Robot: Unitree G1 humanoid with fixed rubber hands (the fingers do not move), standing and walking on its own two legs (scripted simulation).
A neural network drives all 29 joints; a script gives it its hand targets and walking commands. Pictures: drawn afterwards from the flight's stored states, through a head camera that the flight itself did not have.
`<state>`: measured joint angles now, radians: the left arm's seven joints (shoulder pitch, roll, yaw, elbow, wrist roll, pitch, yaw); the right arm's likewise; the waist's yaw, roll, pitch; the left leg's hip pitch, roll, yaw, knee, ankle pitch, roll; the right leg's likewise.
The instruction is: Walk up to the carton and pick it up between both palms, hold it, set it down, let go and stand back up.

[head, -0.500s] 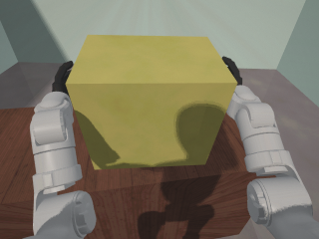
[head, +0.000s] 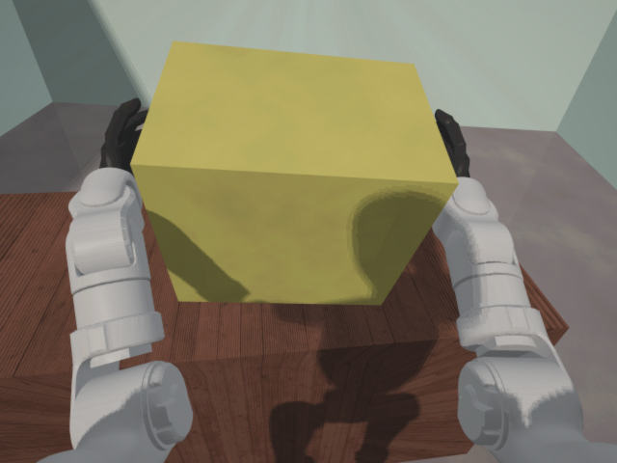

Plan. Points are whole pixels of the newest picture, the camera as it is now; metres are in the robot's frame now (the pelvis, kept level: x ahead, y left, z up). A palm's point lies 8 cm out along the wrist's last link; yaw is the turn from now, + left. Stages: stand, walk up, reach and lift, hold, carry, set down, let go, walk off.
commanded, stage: set down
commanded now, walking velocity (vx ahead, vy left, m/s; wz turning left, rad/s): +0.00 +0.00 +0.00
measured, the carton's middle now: (289, 189) +0.40 +0.02 +0.20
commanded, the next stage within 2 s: none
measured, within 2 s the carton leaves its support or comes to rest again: neither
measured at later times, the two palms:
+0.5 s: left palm (145, 197) +0.39 +0.20 +0.20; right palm (437, 197) +0.40 -0.18 +0.19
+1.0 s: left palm (154, 210) +0.40 +0.20 +0.16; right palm (428, 210) +0.41 -0.18 +0.16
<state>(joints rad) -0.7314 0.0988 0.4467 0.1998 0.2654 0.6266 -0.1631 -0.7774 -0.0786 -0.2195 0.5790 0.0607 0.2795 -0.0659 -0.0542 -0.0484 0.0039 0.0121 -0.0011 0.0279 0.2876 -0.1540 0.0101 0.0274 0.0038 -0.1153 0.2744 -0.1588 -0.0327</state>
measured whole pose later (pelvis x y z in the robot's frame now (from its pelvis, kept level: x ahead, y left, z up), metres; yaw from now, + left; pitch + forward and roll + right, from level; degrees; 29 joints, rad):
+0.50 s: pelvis +0.02 +0.00 +0.00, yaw +0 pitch -7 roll -1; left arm -0.60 0.08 0.36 0.18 0.21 0.53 -0.10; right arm -0.66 -0.12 -0.14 0.58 0.11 0.15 -0.08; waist -0.05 -0.05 0.03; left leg 0.00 0.01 0.02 0.33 -0.20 0.00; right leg 0.04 0.01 -0.12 0.26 -0.18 -0.03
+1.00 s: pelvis +0.02 +0.00 +0.00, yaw +0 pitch -4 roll +0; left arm -0.69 0.08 0.36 0.48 0.20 0.36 -0.07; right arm -0.71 -0.09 -0.29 0.79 -0.04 0.01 -0.03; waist 0.00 -0.05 0.02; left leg -0.05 0.01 0.03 0.31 -0.18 0.00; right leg -0.02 0.01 -0.12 0.26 -0.17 -0.03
